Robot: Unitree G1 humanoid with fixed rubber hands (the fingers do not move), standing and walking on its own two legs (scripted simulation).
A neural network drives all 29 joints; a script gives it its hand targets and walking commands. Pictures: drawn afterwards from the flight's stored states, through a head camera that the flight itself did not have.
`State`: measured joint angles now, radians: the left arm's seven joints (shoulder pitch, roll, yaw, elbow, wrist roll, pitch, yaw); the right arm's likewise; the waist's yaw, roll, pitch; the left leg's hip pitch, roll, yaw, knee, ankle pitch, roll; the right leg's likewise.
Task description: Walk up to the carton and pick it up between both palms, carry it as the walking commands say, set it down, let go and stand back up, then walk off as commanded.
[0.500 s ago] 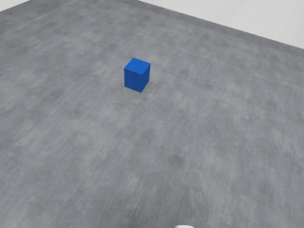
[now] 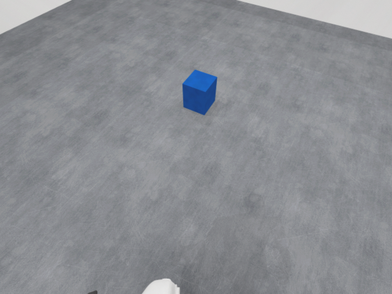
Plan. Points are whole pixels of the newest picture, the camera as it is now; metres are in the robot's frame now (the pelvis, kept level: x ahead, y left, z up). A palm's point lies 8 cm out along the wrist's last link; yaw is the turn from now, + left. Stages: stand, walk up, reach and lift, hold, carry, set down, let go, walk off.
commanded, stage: walk up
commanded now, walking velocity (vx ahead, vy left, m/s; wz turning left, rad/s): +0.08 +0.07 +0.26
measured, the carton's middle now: (199, 92) +1.41 -0.04 -0.66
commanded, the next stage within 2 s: none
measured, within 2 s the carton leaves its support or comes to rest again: neither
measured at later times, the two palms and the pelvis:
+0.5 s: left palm out of the picture +0.12 +0.29 -0.12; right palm out of the picture +0.09 -0.20 -0.14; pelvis +0.04 +0.03 +0.00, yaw +10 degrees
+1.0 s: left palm out of the picture +0.12 +0.31 -0.13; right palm (274, 281) +0.16 -0.17 -0.14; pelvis +0.09 +0.05 +0.00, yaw +14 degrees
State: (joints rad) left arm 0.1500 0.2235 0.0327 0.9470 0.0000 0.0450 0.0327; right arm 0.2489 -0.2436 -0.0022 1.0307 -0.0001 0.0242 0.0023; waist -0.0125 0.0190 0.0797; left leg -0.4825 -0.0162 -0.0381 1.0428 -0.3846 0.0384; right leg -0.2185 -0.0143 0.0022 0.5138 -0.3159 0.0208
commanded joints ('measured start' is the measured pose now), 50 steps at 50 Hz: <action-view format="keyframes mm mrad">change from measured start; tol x32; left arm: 1 1 174 53 -54 15 -29 -2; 50 170 109 21 46 -21 -54 1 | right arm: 1 34 -74 -69 -80 -38 -2 7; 50 16 -90 -64 -32 -13 -51 -37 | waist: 1 22 -209 -91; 5 -38 -224 -190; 8 -102 343 -81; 24 114 -253 -227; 35 -47 -186 -198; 37 -83 284 -176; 50 52 84 -189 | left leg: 1 -100 107 29 -72 -61 -61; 5 256 32 170 -541 97 -22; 9 299 367 -725 -845 196 164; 20 292 181 -354 -660 757 82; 24 -264 41 20 -75 -244 -35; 26 -253 127 0 53 -173 -60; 34 126 51 139 -449 5 -48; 37 420 377 -364 -696 830 116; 50 78 113 -159 -578 402 37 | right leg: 1 178 -322 130 -180 340 -125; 5 99 -215 -36 30 349 -71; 8 -375 41 26 506 -406 23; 18 -98 67 14 110 -200 34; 23 570 -307 219 -231 303 -96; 32 285 -311 22 -85 860 -151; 35 219 -226 -88 133 815 -91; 38 -216 31 -35 462 -356 3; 50 427 -84 -22 -183 164 -28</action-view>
